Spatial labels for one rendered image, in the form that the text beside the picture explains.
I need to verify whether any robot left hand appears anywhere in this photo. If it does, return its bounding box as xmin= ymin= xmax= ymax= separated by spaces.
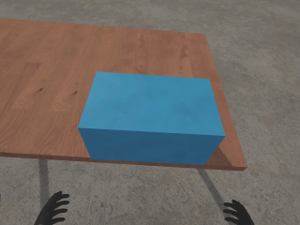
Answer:
xmin=34 ymin=191 xmax=70 ymax=225

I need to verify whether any robot right hand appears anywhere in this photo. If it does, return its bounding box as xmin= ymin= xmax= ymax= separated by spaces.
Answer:
xmin=223 ymin=199 xmax=254 ymax=225

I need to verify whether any table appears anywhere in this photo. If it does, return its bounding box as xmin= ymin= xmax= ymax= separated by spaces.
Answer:
xmin=0 ymin=18 xmax=248 ymax=196

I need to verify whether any carton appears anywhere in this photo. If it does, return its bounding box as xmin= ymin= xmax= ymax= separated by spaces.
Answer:
xmin=78 ymin=71 xmax=226 ymax=165

